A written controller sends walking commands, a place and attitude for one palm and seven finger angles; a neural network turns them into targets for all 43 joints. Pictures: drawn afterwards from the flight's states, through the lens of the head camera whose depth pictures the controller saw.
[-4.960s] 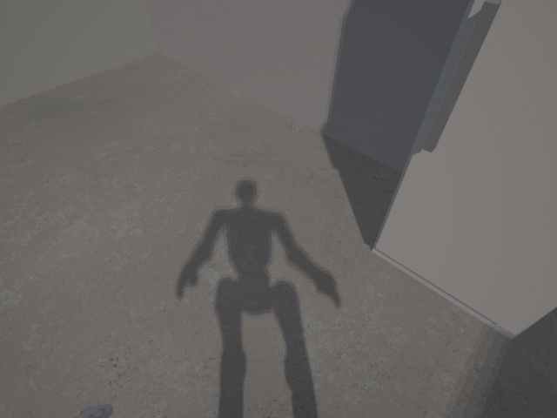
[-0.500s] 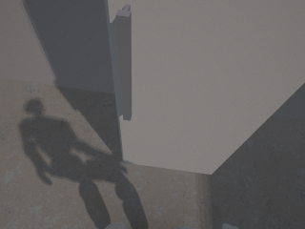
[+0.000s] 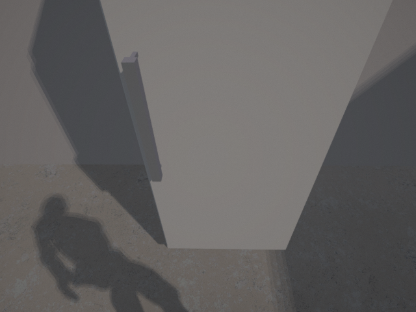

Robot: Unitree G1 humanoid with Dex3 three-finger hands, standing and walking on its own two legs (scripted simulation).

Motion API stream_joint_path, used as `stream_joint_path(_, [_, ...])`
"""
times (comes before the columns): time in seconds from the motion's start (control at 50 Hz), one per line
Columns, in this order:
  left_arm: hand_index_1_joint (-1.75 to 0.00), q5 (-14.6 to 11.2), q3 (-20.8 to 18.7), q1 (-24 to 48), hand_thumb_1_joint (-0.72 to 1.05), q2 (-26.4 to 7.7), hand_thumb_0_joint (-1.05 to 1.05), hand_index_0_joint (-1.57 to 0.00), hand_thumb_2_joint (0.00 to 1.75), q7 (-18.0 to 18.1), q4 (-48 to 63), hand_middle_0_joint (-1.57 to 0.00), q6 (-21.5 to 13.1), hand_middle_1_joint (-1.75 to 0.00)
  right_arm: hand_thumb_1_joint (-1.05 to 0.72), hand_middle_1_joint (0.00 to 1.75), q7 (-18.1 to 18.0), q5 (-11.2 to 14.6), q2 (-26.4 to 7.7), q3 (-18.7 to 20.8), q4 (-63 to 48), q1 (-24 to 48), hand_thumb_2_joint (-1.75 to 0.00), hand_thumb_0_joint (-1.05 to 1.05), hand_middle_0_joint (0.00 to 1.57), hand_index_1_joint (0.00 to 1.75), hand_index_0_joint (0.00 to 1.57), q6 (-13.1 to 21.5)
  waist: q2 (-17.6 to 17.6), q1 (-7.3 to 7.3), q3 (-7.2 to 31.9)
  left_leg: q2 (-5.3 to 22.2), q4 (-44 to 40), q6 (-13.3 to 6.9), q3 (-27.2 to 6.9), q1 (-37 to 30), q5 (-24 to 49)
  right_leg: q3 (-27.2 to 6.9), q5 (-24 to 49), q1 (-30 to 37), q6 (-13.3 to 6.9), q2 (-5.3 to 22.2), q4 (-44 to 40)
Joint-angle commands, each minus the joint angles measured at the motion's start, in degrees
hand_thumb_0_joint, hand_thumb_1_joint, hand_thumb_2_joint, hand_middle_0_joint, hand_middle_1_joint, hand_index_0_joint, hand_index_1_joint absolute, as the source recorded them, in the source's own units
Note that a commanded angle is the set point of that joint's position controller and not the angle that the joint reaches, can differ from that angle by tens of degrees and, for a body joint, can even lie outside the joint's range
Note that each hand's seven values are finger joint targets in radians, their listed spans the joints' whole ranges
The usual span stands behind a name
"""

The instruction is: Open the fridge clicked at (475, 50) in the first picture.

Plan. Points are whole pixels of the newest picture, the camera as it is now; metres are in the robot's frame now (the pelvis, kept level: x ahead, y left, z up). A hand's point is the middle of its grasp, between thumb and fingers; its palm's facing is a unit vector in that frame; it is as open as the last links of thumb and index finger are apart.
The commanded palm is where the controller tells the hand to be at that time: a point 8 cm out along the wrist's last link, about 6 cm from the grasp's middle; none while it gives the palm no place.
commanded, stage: come to a stop and stand still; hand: left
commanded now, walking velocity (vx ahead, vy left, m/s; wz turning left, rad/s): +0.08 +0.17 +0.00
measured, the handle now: (147, 125) +0.55 +0.20 +0.08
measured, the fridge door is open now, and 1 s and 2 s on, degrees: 0 0 0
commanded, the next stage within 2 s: look again from close up in 0.66 s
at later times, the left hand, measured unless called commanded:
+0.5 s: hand out of the picture -0.01 +0.21 -0.19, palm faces +0.07 -0.98 -0.17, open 7.4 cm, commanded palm none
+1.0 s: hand out of the picture -0.02 +0.22 -0.18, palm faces +0.04 -0.97 -0.24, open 7.4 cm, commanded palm none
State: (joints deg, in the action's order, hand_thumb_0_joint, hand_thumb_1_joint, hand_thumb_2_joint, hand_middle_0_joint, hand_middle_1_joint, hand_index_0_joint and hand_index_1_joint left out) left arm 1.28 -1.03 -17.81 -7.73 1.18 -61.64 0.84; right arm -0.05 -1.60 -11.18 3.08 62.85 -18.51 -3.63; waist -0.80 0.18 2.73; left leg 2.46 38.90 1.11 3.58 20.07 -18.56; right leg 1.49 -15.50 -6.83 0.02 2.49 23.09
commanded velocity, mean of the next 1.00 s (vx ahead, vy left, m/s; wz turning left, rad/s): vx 0.00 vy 0.01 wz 0.00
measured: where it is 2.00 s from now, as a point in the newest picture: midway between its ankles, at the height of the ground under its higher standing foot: outside the picture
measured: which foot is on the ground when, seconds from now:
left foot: up 0.00-0.18, down 0.20-1.00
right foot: down 0.00-1.00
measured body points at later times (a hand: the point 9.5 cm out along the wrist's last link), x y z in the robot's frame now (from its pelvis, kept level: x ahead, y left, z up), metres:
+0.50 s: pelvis +0.00 +0.05 -0.01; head +0.01 +0.06 +0.44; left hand -0.02 +0.27 -0.17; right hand +0.03 -0.19 -0.16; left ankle -0.02 +0.14 -0.75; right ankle -0.03 -0.12 -0.75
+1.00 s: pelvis -0.02 +0.03 -0.01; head +0.00 +0.01 +0.44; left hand -0.02 +0.27 -0.16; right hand -0.01 -0.19 -0.18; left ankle -0.02 +0.14 -0.75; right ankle -0.03 -0.12 -0.75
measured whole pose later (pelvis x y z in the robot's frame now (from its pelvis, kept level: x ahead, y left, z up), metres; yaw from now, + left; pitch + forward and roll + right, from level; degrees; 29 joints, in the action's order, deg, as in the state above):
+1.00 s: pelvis -0.02 +0.03 -0.01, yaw +2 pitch -1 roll +0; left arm 0.8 1.0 -16.2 -9.3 1.7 -63.3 -0.8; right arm -0.9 -1.2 -9.7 -0.4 60.8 -17.8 0.3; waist -2.4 -0.1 -1.6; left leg 1.2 30.5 -0.6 4.6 13.6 -16.1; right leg 2.7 -18.1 -11.4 2.9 5.2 30.6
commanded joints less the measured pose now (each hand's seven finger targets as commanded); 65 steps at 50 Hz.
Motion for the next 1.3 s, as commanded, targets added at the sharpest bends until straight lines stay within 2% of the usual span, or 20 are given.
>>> stream_joint_path(0.0, [-0.30,-0.07,-2.13,-0.08,0.90,-9.56,0.00,-0.20,0.90,0.53,2.61,-0.20,-2.10,-0.30,-0.90,0.30,0.32,0.29,-1.95,0.20,-3.09,0.81,-0.90,0.00,0.20,0.30,0.20,2.63,8.43,0.57,-12.02,0.68,4.16,0.87,-0.34,5.27,0.50,-9.12,-4.81,-6.64,-5.68,12.23,-12.99])
stream_joint_path(0.06, [-0.30,0.19,-2.65,-2.74,0.90,-9.89,0.00,-0.20,0.90,0.80,1.46,-0.20,-2.19,-0.30,-0.90,0.30,-0.09,0.43,-2.04,-0.05,-4.33,2.42,-0.90,0.00,0.20,0.30,0.20,3.10,8.78,2.14,-9.77,1.46,0.98,1.19,-0.51,5.64,-2.82,-10.72,3.64,-1.80,-7.64,14.86,-9.95])
stream_joint_path(0.1, [-0.30,0.19,-2.65,-3.32,0.90,-9.85,0.00,-0.20,0.90,0.89,0.57,-0.20,-2.08,-0.30,-0.90,0.30,-0.48,0.64,-1.45,-0.36,-4.20,2.21,-0.90,0.00,0.20,0.30,0.20,3.34,9.49,2.17,-7.71,0.96,-5.23,1.25,-0.08,1.60,-2.86,-9.99,12.10,-0.63,-7.79,14.54,-6.79])
stream_joint_path(0.14, [-0.30,-0.31,-2.48,-1.40,0.90,-9.06,0.00,-0.20,0.90,1.03,0.36,-0.20,-1.92,-0.30,-0.90,0.30,-0.90,0.95,-0.86,-0.74,-2.53,-1.78,-0.90,0.00,0.20,0.30,0.20,3.94,8.81,0.24,-4.46,0.21,-15.25,1.00,0.35,-7.73,6.06,-6.58,16.59,-2.57,-5.13,11.48,-1.70])
stream_joint_path(0.16, [-0.30,-0.63,-2.21,-1.19,0.90,-7.71,0.00,-0.20,0.90,1.00,0.24,-0.20,-1.76,-0.30,-0.90,0.30,-1.17,0.97,-1.76,-0.77,-1.24,-3.98,-0.90,0.00,0.20,0.30,0.20,4.66,5.16,-0.21,-2.35,1.78,-17.80,0.19,-1.46,-13.10,13.92,-4.05,16.17,-4.26,-3.00,8.08,2.03])
stream_joint_path(0.18, [-0.30,-0.86,-1.72,-2.64,0.90,-5.89,0.00,-0.20,0.90,0.87,0.17,-0.20,-1.57,-0.30,-0.90,0.30,-1.55,0.82,-3.92,-0.52,-0.57,-4.64,-0.90,0.00,0.20,0.30,0.20,5.13,-0.59,0.37,-0.34,5.86,-15.45,-1.57,-4.60,-17.35,23.96,-1.42,11.82,-7.04,-0.94,5.02,3.92])
stream_joint_path(0.2, [-0.30,-0.80,-1.38,-2.65,0.90,-4.60,0.00,-0.20,0.90,1.00,-0.19,-0.20,-1.30,-0.30,-0.90,0.30,-1.81,0.81,-5.35,-0.28,-0.49,-4.42,-0.90,0.00,0.20,0.30,0.20,4.97,-2.56,0.60,0.07,9.04,-15.15,-3.19,-6.27,-16.43,26.93,0.30,5.17,-6.87,0.24,3.61,3.29])
stream_joint_path(0.22, [-0.30,-0.45,-1.30,-2.31,0.90,-4.04,0.00,-0.20,0.90,1.10,-0.37,-0.20,-0.98,-0.30,-0.90,0.30,-1.88,0.81,-5.88,-0.12,-0.78,-3.11,-0.90,0.00,0.20,0.30,0.20,4.52,-1.46,0.76,-1.17,9.76,-15.21,-3.47,-5.57,-14.42,23.13,0.53,1.08,-6.40,0.58,2.96,2.08])
stream_joint_path(0.26, [-0.30,-0.50,-0.89,-0.62,0.90,-4.08,0.00,-0.20,0.90,0.98,-1.42,-0.20,-0.59,-0.30,-0.90,0.30,-2.11,0.97,-4.29,-0.74,0.10,-1.39,-0.90,0.00,0.20,0.30,0.20,4.76,-6.01,0.52,-4.28,8.16,-18.39,-3.66,-5.65,-11.89,25.41,1.87,4.46,-5.09,1.39,2.90,2.85])
stream_joint_path(0.32, [-0.30,-0.56,-0.59,-2.24,0.90,-4.62,0.00,-0.20,0.90,0.95,-3.05,-0.20,-0.70,-0.30,-0.90,0.30,-2.50,1.23,-3.61,-0.96,0.22,-0.36,-0.90,0.00,0.20,0.30,0.20,4.87,-4.41,0.72,-5.38,6.60,-17.24,-3.07,-3.87,-12.30,28.99,0.55,9.34,-3.50,1.14,3.57,1.04])
stream_joint_path(0.42, [-0.30,-0.38,-0.19,-1.81,0.90,-5.22,0.00,-0.20,0.90,1.02,-4.00,-0.20,-0.65,-0.30,-0.90,0.30,-2.44,1.25,-3.15,-1.14,0.66,0.17,-0.90,0.00,0.20,0.30,0.20,4.89,-0.72,0.25,-6.20,5.47,-18.12,-2.37,-3.49,-12.47,24.43,0.03,10.78,-3.09,1.21,4.43,-0.94])
stream_joint_path(0.72, [-0.30,-0.46,-0.06,-0.38,0.90,-6.35,0.00,-0.20,0.90,0.97,-3.52,-0.20,-0.85,-0.30,-0.90,0.30,-1.99,1.21,-3.36,-1.44,1.14,0.73,-0.90,0.00,0.20,0.30,0.20,5.09,0.29,0.34,-7.10,4.64,-21.22,-2.01,-3.65,-11.12,16.70,-0.48,8.81,-2.07,1.28,4.80,-3.37])
stream_joint_path(0.74, [-0.30,0.41,0.93,-1.97,0.90,-7.83,0.00,-0.20,0.90,3.27,-3.27,-0.20,-2.19,-0.30,-0.90,0.30,-1.15,1.61,-6.32,-1.83,-3.20,2.52,-0.90,0.00,0.20,0.30,0.20,5.68,-0.16,0.25,-9.75,4.92,-10.91,-0.79,-3.52,-5.94,27.13,-3.29,15.75,-5.41,0.13,5.73,-1.51])
stream_joint_path(0.76, [-0.30,-0.03,0.29,-0.44,0.90,-9.11,0.00,-0.20,0.90,2.70,-0.40,-0.20,-2.38,-0.30,-0.90,0.30,-0.76,0.77,-4.21,-1.77,-3.87,0.13,-0.90,0.00,0.20,0.30,0.20,5.56,-2.88,-0.85,-6.60,3.64,-13.85,-1.20,-4.20,-5.94,15.34,-1.33,4.20,-4.15,-1.25,5.17,1.47])
stream_joint_path(0.78, [-0.30,-0.10,0.40,-0.05,0.90,-8.35,0.00,-0.20,0.90,2.07,0.04,-0.20,-2.13,-0.30,-0.90,0.30,-0.79,0.66,-4.40,-1.80,-3.82,0.74,-0.90,0.00,0.20,0.30,0.20,5.57,-4.08,-0.08,-8.06,3.60,-16.07,-2.07,-4.71,-3.93,9.42,-1.04,-0.52,-5.91,-1.50,4.07,1.93])
stream_joint_path(0.8, [-0.30,-0.15,0.64,-0.78,0.90,-7.95,0.00,-0.20,0.90,1.72,0.23,-0.20,-2.06,-0.30,-0.90,0.30,-0.73,0.58,-4.71,-2.00,-4.26,-0.53,-0.90,0.00,0.20,0.30,0.20,5.51,-5.01,-0.51,-6.10,4.09,-17.00,-2.66,-5.91,-3.45,5.80,-0.22,-2.73,-5.49,-1.59,2.91,2.88])
stream_joint_path(0.82, [-0.30,-0.22,0.45,-0.60,0.90,-7.90,0.00,-0.20,0.90,1.35,0.52,-0.20,-2.29,-0.30,-0.90,0.30,-0.66,0.38,-4.26,-2.09,-4.87,-0.42,-0.90,0.00,0.20,0.30,0.20,5.77,-9.18,0.02,-4.13,4.01,-17.36,-3.13,-6.66,-3.62,7.93,0.47,-0.91,-4.28,-1.60,2.68,4.42])
stream_joint_path(0.94, [-0.30,-0.44,0.85,-0.04,0.90,-7.31,0.00,-0.20,0.90,0.89,0.71,-0.20,-2.55,-0.30,-0.90,0.30,-0.92,0.79,-4.00,-2.17,-5.34,-0.83,-0.90,0.00,0.20,0.30,0.20,5.46,2.69,-0.54,-4.91,3.40,-15.16,-3.34,-4.36,-6.64,10.14,-0.82,2.39,-7.00,-1.21,3.55,2.48])
stream_joint_path(1.08, [-0.30,-0.47,0.67,-0.53,0.90,-8.23,0.00,-0.20,0.90,0.88,0.63,-0.20,-2.27,-0.30,-0.90,0.30,-0.87,0.81,-3.65,-2.39,-3.90,-0.76,-0.90,0.00,0.20,0.30,0.20,5.00,3.63,-0.51,-8.55,2.92,-15.87,-2.60,-2.87,-6.34,7.60,-2.18,0.23,-9.43,-1.09,3.96,0.41])
stream_joint_path(1.28, [-0.30,-0.53,0.21,-1.07,0.90,-8.73,0.00,-0.20,0.90,0.76,0.74,-0.20,-2.47,-0.30,-0.90,0.30,-1.19,0.77,-3.23,-2.54,-2.58,0.20,-0.90,0.00,0.20,0.30,0.20,5.20,1.85,-0.05,-6.08,3.15,-15.16,-1.90,-1.83,-8.12,11.14,-2.97,6.77,-7.41,-1.56,4.22,0.15])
